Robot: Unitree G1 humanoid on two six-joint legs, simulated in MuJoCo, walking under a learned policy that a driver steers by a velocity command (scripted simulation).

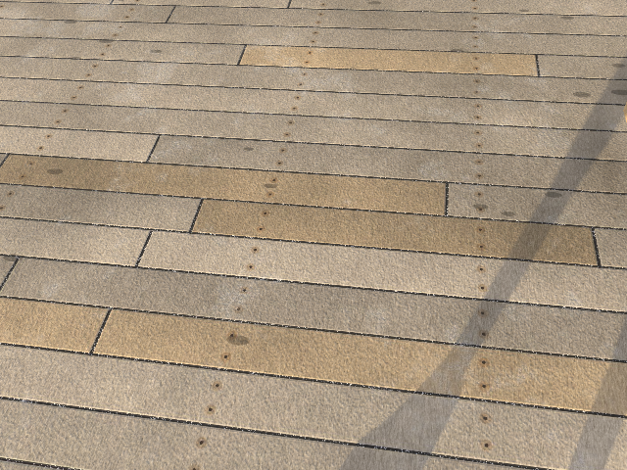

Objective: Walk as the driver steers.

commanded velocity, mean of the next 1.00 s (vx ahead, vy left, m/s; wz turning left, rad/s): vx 0.48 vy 0.00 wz -0.14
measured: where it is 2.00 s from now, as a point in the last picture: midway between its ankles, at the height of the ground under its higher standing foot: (388, 233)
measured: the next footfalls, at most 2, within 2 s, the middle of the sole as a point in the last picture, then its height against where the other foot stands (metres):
left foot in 0.20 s outside the picture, level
right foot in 0.72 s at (434, 442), level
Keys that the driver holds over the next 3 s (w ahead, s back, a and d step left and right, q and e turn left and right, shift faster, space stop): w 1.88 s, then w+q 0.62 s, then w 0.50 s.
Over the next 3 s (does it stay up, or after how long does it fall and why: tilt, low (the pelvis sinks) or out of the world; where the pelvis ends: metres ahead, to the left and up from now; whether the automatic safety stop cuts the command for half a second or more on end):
stays up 1.68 -0.05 -0.01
